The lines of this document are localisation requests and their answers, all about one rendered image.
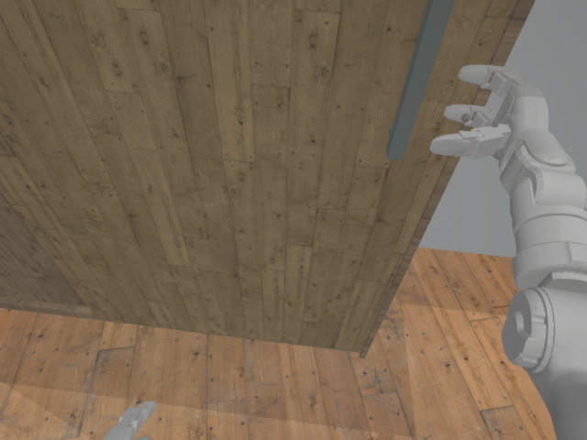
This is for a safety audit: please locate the handle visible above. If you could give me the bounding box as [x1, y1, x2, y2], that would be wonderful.
[386, 0, 456, 160]

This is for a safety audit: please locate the robot left hand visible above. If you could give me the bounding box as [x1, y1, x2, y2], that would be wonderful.
[104, 401, 156, 440]

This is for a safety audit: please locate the right robot upper arm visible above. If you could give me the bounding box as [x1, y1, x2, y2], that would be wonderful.
[502, 286, 587, 440]

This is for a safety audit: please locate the right robot forearm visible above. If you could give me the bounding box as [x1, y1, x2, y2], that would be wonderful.
[498, 129, 587, 294]

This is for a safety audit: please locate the robot right hand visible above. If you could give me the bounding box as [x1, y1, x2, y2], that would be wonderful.
[430, 64, 548, 160]

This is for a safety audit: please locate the wardrobe door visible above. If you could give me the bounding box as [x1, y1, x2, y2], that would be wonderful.
[0, 0, 516, 352]
[0, 191, 89, 307]

